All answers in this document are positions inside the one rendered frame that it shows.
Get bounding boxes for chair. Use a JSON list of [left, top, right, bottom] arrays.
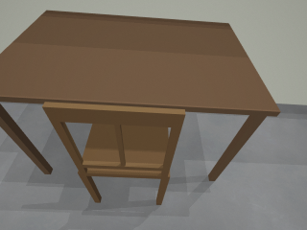
[[42, 102, 186, 205]]

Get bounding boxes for table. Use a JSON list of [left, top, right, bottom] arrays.
[[0, 10, 281, 181]]

